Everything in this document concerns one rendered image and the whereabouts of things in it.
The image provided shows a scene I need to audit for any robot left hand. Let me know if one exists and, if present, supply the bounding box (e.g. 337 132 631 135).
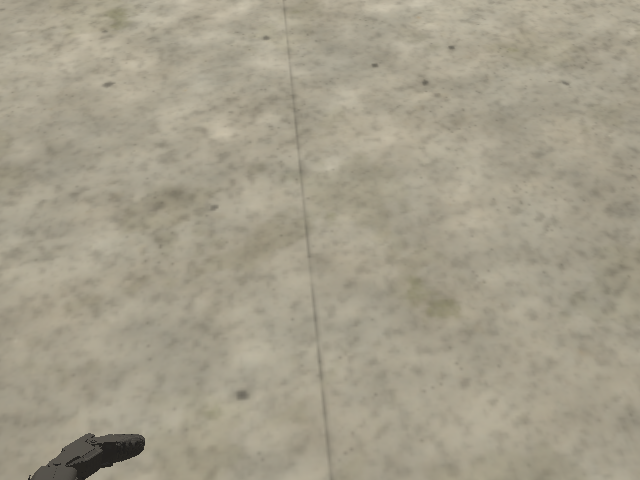
28 433 145 480

